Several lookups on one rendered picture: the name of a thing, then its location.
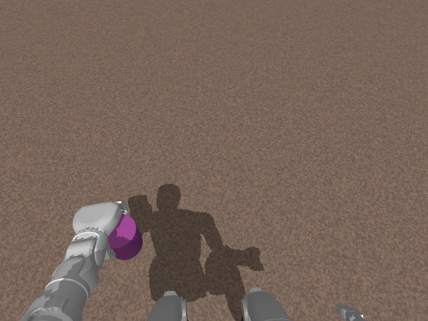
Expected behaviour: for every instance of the right robot hand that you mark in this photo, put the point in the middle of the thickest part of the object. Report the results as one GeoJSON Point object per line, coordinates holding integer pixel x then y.
{"type": "Point", "coordinates": [348, 313]}

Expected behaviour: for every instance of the left robot hand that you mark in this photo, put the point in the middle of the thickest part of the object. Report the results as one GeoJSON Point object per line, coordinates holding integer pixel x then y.
{"type": "Point", "coordinates": [103, 217]}

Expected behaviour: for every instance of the mug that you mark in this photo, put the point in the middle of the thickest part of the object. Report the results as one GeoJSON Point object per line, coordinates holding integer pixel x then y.
{"type": "Point", "coordinates": [125, 240]}

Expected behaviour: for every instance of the left robot arm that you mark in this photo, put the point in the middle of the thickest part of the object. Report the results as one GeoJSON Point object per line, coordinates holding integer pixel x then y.
{"type": "Point", "coordinates": [66, 294]}

